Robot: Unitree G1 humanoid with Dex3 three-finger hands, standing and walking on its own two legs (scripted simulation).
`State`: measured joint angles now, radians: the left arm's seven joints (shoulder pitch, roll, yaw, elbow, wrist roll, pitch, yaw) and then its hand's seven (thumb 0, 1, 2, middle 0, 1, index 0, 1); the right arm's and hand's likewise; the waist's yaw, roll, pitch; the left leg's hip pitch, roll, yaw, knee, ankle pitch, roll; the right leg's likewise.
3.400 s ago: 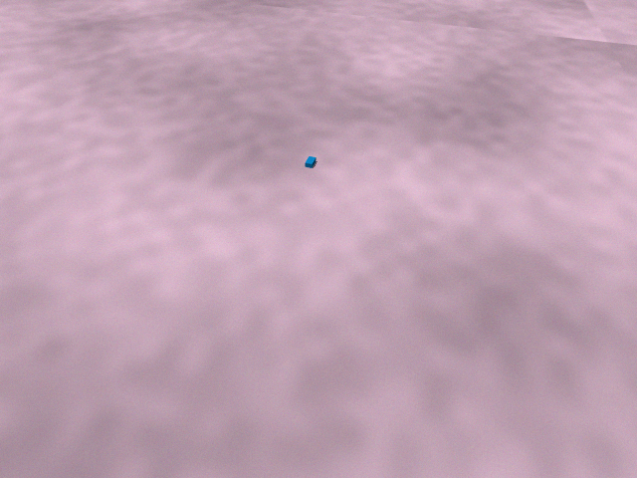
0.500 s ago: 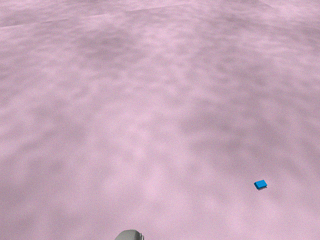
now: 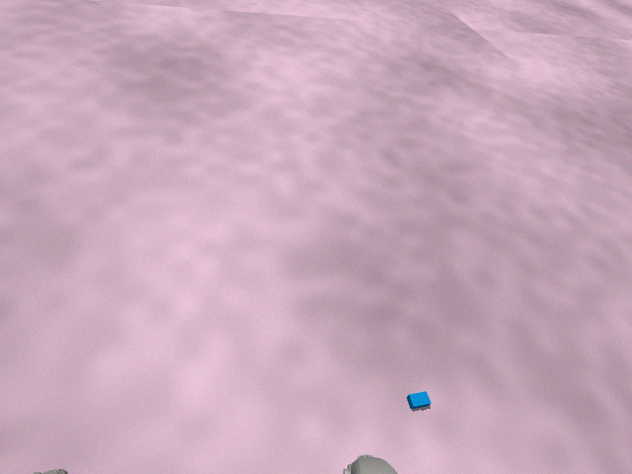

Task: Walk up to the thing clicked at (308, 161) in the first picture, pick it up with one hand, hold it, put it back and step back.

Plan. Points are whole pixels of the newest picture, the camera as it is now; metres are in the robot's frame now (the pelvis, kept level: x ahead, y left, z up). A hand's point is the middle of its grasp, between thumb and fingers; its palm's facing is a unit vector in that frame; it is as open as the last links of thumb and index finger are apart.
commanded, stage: walk up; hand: left
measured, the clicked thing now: (418, 400) +0.49 -0.46 -0.73
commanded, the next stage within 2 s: none
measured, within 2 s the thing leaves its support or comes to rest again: neither
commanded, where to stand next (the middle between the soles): +0.14 -0.75 m, yaw +9 degrees
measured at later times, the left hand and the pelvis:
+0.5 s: hand out of the picture +0.04 +0.05 -0.15, palm faces +0.08 -0.94 -0.34, open 7.4 cm; pelvis +0.05 -0.23 +0.01, yaw +6 degrees
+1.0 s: hand out of the picture +0.12 -0.18 -0.14, palm faces +0.00 -0.92 -0.39, open 7.3 cm; pelvis +0.05 -0.47 -0.02, yaw +3 degrees
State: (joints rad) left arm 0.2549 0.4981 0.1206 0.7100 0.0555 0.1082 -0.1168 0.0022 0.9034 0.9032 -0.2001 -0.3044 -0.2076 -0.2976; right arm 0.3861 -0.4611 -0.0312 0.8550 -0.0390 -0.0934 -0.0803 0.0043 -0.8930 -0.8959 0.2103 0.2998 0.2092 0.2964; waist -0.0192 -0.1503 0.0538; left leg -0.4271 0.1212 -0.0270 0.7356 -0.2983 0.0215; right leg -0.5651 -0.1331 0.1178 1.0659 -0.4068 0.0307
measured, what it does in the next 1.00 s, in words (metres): steps to the right: right foot, then left foot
